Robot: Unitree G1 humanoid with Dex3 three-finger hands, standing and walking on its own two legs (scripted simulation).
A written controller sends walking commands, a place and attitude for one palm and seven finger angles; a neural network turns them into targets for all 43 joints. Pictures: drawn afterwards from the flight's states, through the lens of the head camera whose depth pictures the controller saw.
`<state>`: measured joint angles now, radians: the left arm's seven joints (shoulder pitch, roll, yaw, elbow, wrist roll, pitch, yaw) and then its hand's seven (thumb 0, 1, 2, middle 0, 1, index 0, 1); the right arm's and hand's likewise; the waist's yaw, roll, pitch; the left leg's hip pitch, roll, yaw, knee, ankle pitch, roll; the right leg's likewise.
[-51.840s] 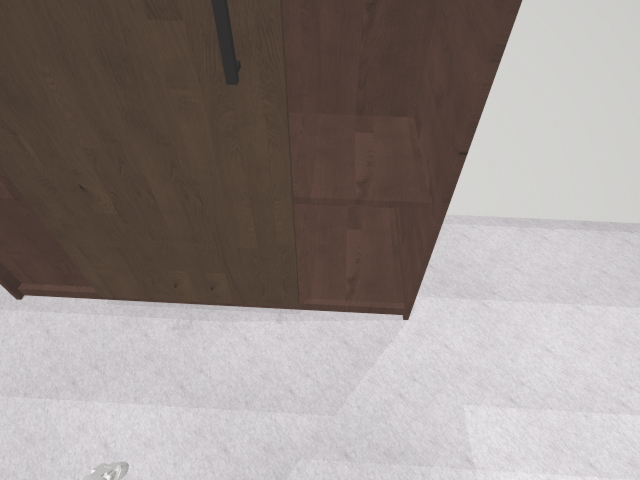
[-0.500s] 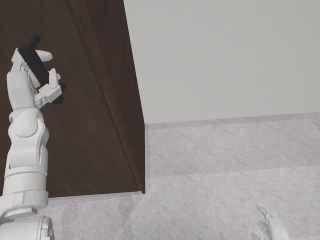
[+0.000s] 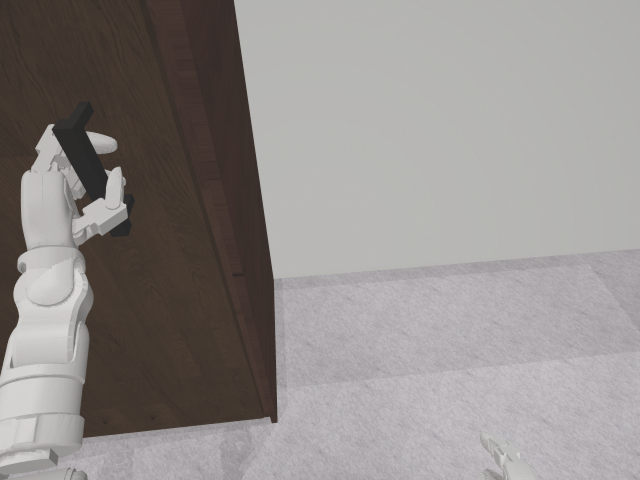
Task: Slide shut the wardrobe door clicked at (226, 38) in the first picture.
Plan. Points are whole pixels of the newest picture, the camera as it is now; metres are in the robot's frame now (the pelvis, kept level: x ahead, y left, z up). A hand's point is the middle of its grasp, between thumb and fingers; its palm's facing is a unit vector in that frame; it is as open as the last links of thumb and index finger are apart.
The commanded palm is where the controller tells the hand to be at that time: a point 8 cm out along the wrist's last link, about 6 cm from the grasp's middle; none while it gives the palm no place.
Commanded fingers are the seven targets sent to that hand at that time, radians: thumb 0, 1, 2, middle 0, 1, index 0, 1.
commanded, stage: stop walking and hold the door there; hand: left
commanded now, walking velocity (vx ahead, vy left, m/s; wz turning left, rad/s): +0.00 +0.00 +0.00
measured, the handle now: (102, 172) +0.40 +0.27 +0.21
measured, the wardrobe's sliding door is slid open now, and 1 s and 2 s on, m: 0.02 0.02 0.01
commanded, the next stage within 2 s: loosen the grip on the handle in 2.00 s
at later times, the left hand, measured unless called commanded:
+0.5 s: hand (118, 202) +0.36 +0.24 +0.19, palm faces +0.38 -0.91 -0.19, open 6.1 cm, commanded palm +0.32 +0.28 +0.19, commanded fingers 0.00 0.90 0.90 -0.45 -1.40 -0.45 -1.40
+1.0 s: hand (117, 202) +0.36 +0.24 +0.20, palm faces +0.26 -0.96 -0.11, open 6.0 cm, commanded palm +0.32 +0.28 +0.19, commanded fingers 0.00 0.90 0.90 -0.45 -1.40 -0.45 -1.40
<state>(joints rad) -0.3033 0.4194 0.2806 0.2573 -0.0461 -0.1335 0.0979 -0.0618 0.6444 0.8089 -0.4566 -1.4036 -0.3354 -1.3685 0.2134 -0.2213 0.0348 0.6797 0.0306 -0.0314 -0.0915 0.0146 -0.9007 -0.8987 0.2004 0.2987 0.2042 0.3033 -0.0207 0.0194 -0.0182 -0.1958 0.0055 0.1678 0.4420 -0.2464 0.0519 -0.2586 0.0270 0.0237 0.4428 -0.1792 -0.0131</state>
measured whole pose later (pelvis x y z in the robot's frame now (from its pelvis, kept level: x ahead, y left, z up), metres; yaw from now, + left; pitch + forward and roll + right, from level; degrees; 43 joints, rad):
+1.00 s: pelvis -0.02 +0.06 +0.00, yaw +1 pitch -1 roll -1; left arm -0.41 0.28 0.14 0.08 -0.08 -0.03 0.14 0.00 0.75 0.79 -0.46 -1.40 -0.26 -1.37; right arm 0.16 -0.18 0.05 0.66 0.00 -0.04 -0.05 0.01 -0.90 -0.90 0.20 0.30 0.20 0.30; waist 0.02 0.01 0.10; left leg -0.17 -0.07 0.19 0.36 -0.18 0.09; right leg -0.33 -0.04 -0.06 0.79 -0.40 0.00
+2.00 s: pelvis +0.01 +0.01 +0.00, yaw -1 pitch +1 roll +0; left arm -0.21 0.40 0.29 0.14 -0.08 -0.09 0.12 -0.05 0.68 0.82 -0.46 -1.40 -0.29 -1.36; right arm 0.18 -0.26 0.02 0.66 0.03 -0.01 -0.10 0.01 -0.90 -0.90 0.20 0.30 0.20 0.30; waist -0.03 0.03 -0.04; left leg -0.22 0.04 0.08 0.44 -0.23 0.00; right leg -0.21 0.05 -0.02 0.41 -0.21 -0.05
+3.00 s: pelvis +0.02 +0.02 -0.01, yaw +2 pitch +1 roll +0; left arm -0.25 0.36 0.31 0.09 -0.06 -0.04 0.03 -0.01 -0.56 0.20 -0.27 -1.16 -0.26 -1.15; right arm 0.19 -0.23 0.04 0.65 0.02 -0.10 -0.08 0.01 -0.90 -0.90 0.20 0.30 0.20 0.30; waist 0.05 0.02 -0.05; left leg -0.26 -0.01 0.05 0.54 -0.30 0.03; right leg -0.25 0.01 -0.06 0.54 -0.30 -0.03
